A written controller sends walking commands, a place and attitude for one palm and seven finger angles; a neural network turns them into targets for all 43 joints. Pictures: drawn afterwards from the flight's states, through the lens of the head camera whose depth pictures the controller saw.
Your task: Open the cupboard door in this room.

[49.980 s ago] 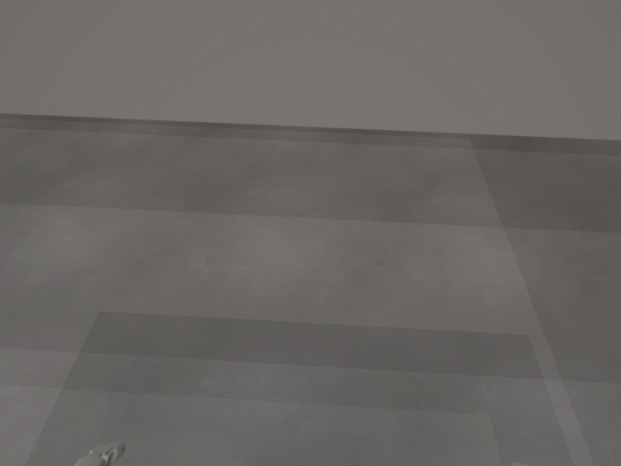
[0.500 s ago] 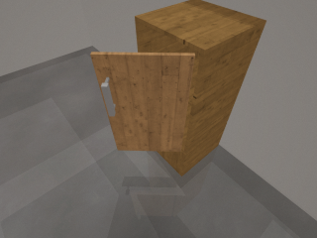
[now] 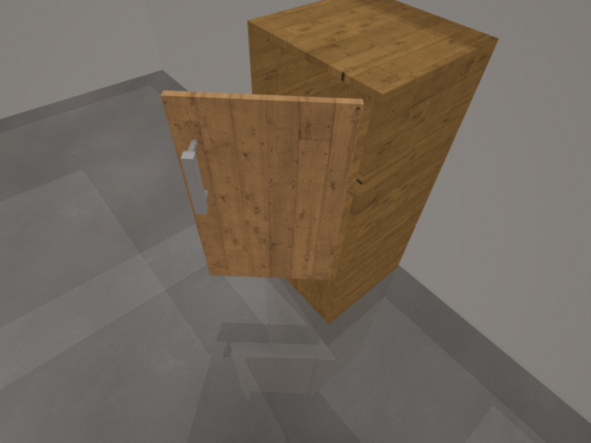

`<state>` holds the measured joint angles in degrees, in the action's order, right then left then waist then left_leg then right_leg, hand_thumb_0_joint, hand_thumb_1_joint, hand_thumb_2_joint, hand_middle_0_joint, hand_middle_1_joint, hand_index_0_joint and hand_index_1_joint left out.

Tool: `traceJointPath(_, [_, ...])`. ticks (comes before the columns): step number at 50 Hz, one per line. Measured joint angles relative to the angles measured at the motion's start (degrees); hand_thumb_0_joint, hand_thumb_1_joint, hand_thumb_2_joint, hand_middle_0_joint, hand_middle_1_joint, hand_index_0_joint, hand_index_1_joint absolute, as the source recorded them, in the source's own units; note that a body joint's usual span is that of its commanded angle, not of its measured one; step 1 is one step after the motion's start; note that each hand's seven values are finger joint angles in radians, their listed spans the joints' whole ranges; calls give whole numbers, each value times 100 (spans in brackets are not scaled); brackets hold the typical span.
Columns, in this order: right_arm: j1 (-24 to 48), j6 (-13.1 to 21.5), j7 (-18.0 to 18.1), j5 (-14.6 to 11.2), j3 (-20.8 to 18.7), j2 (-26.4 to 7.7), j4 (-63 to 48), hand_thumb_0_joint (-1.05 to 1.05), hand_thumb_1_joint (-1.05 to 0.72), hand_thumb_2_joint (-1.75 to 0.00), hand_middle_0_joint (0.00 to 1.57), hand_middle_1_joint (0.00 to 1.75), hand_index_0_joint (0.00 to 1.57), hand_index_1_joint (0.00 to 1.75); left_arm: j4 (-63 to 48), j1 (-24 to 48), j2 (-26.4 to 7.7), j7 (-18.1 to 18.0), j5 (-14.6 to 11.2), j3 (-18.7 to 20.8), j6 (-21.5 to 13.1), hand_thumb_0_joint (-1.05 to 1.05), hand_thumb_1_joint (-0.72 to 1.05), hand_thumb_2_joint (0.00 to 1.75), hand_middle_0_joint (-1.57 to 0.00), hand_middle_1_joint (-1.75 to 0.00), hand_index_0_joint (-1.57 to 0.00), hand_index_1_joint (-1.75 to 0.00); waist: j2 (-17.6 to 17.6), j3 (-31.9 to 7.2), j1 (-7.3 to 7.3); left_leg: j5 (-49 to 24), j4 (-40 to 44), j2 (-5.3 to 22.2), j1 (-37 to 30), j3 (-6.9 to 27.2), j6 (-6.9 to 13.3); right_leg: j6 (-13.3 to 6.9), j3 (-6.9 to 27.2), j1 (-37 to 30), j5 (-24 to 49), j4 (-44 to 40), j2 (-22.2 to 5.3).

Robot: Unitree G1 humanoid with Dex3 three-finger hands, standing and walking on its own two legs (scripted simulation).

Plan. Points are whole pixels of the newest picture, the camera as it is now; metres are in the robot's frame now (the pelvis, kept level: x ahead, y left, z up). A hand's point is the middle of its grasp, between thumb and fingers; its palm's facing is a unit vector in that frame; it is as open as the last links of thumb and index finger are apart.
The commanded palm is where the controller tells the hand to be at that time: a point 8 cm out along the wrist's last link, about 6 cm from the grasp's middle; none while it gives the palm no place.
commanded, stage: look again from close up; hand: left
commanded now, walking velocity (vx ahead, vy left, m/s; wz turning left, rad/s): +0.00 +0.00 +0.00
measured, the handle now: (197, 178) +0.60 +0.24 -0.03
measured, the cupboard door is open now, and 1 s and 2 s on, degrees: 48 48 48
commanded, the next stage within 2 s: shuffle to correct the standing spot in 0.16 s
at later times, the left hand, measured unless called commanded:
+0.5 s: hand out of the picture +0.02 +0.19 -0.18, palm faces +0.05 -0.98 -0.19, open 7.4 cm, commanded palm none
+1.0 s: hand out of the picture +0.13 +0.19 -0.17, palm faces -0.02 -0.97 -0.24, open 7.4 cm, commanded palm none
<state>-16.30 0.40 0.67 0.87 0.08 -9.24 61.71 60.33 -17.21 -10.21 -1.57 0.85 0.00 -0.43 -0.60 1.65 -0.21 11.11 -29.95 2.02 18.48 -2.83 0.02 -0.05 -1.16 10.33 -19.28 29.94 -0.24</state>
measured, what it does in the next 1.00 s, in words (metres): steps on the spot: right foot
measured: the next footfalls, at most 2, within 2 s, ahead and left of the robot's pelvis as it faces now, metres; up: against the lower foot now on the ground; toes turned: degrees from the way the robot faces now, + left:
right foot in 0.76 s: +0.10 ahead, -0.10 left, +0.00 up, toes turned -4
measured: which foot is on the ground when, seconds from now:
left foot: down 0.00-1.00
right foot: down 0.00-0.58, up 0.60-0.74, down 0.76-1.00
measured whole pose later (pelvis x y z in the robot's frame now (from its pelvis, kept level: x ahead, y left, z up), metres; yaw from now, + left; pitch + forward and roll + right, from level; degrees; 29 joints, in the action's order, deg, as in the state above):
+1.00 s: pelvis +0.05 +0.01 +0.00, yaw -1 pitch -1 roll +1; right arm -13.0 -0.4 1.1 0.5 -1.3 -10.3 58.2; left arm 57.3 -11.6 -9.6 -3.0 0.9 0.0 -0.9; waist 0.5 2.4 -1.6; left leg 17.4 -32.1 1.0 13.5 -4.3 0.3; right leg -1.0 -3.6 15.3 -17.1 33.6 -1.5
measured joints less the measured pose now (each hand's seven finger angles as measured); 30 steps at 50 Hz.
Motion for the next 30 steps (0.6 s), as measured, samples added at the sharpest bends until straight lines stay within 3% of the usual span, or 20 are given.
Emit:
traceJointPath(17, [562, 54, 6, -4, -8, -157, 3, 0, -91, -90, 20, 30, 20, 30, 234, 33, -50, 17, 41, 2, -41, 0, 90, 90, -20, -30, -20, -30, -47, -62, 132, 94, 137, -55, -231, -79, 19, 34, 68, -221, -59, -162, -62])
traceJointPath(27, [131, -10, -51, 43, -6, -120, 32, 0, -91, -90, 20, 30, 20, 30, 215, -375, -37, 52, 65, 118, -49, 0, 90, 90, -20, -30, -20, -30, -115, -128, 196, 813, -593, -126, -205, -77, 100, 103, 54, -405, -576, 163, -156])
traceJointPath(30, [136, 109, 37, 13, 24, -40, 14, 0, -91, -90, 20, 30, 20, 30, 314, -350, -28, -15, 17, 98, 33, 0, 90, 90, -20, -30, -20, -30, -229, 12, 183, 837, -454, -206, -385, -211, 189, 61, 85, -111, -617, 866, -259])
